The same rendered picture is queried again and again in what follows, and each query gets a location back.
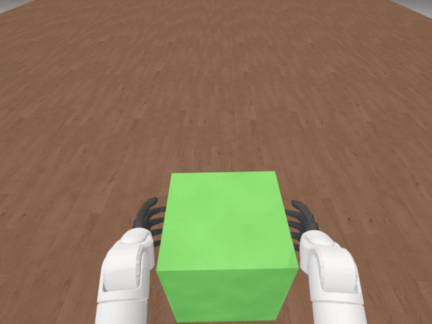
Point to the right robot forearm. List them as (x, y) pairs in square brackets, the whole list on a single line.
[(333, 280)]

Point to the left robot forearm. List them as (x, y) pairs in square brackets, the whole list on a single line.
[(124, 281)]

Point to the carton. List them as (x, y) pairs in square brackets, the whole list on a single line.
[(226, 251)]

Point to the robot left hand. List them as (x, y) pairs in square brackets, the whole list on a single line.
[(145, 213)]

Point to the robot right hand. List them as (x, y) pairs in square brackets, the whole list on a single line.
[(306, 219)]

